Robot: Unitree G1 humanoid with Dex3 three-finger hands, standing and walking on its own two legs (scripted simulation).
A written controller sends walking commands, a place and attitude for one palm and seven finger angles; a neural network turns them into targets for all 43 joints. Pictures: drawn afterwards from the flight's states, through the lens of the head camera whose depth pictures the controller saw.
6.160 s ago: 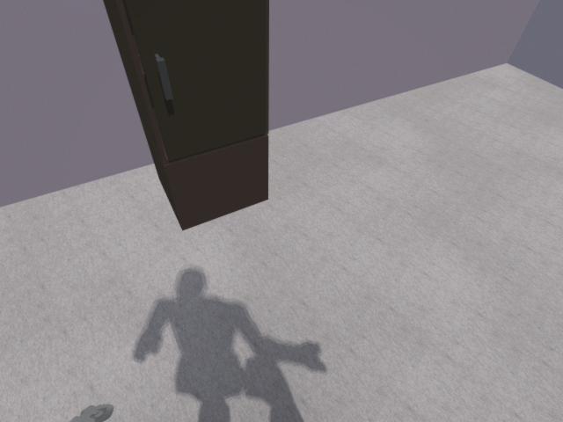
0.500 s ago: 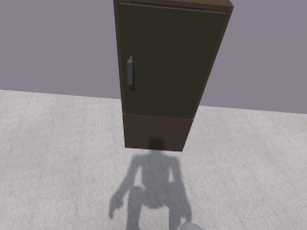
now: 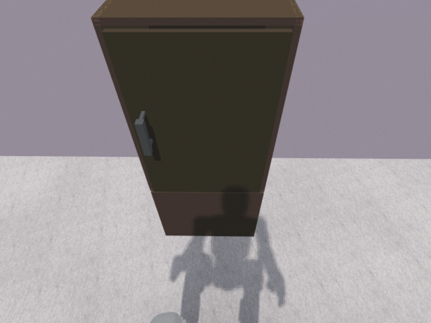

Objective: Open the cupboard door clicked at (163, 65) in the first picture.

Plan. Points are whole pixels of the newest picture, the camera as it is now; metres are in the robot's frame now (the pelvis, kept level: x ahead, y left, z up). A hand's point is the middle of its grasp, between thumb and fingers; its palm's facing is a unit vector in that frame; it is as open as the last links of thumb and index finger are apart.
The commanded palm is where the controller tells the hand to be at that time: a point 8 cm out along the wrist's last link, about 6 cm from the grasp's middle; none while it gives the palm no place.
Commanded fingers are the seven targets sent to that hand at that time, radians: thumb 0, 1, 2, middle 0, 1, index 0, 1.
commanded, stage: come to a stop and stand still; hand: left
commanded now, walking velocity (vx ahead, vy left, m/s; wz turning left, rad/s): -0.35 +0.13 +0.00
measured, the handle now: (145, 133) +0.60 +0.22 -0.02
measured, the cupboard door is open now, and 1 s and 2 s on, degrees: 0 0 0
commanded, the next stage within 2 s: look again from close up in 1.42 s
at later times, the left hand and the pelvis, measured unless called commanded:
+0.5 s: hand out of the picture +0.05 +0.19 -0.18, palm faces +0.02 -0.96 -0.27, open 7.4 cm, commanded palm none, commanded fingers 0.00 0.90 0.90 -0.20 -0.30 -0.20 -0.30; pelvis +0.01 -0.01 -0.02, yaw -3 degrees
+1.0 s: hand out of the picture -0.02 +0.18 -0.18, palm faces +0.08 -0.97 -0.22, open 7.4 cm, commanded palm none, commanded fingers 0.00 0.90 0.90 -0.20 -0.30 -0.20 -0.30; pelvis +0.00 -0.01 +0.00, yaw +0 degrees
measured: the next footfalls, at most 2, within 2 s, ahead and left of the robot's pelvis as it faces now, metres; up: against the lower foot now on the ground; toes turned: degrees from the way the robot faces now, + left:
left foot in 0.16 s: +0.16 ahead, +0.14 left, +0.00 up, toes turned +5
right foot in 0.54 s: +0.03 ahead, -0.14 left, +0.00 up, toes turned -5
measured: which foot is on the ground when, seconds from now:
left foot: up 0.00-0.14, down 0.16-0.52, up 0.54-0.96, down 0.98-1.00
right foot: down 0.00-0.18, up 0.20-0.52, down 0.54-1.00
